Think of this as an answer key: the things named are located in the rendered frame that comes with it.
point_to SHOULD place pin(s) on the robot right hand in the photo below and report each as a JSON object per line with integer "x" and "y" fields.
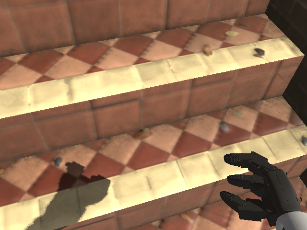
{"x": 267, "y": 181}

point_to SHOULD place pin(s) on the robot right forearm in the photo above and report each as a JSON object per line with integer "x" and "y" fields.
{"x": 295, "y": 220}

